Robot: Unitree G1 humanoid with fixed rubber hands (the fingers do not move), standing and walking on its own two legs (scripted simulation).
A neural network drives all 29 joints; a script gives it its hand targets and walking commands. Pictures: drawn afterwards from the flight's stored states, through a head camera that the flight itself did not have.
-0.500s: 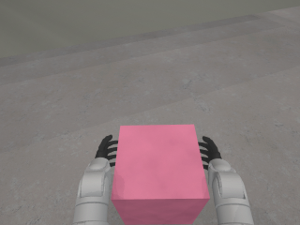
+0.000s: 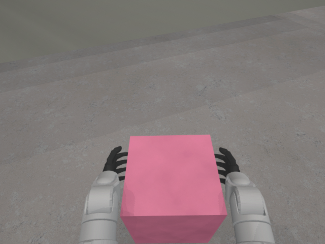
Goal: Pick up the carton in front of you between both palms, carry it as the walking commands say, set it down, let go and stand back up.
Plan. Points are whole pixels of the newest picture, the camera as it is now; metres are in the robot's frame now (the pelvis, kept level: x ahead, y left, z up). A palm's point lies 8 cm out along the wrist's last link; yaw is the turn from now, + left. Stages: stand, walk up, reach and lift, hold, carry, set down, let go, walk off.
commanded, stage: carry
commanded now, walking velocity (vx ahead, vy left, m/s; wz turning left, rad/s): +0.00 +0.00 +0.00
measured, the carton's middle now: (170, 191) +0.28 +0.00 -0.04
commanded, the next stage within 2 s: hold in 0.46 s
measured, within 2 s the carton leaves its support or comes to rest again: neither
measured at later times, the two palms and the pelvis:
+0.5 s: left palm (114, 177) +0.28 +0.14 +0.04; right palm (236, 179) +0.28 -0.16 +0.03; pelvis +0.00 -0.01 +0.00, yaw -1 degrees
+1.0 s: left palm (118, 169) +0.30 +0.13 +0.05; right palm (242, 192) +0.24 -0.16 +0.05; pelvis -0.01 +0.05 +0.01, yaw -12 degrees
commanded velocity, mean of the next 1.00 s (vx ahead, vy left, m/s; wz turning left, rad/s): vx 0.00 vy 0.00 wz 0.00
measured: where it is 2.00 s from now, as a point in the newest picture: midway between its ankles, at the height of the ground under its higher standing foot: outside the picture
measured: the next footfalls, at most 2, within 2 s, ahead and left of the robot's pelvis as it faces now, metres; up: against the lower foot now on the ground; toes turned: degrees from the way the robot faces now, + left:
none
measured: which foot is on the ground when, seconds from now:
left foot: down 0.00-1.00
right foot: down 0.00-1.00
